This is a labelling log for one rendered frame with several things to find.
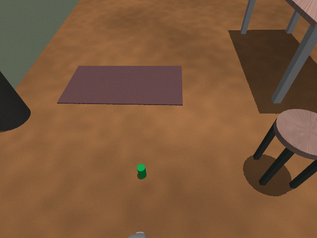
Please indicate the stool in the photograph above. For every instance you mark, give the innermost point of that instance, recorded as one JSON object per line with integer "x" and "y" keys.
{"x": 296, "y": 129}

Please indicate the table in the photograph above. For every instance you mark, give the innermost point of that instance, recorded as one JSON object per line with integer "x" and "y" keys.
{"x": 308, "y": 10}

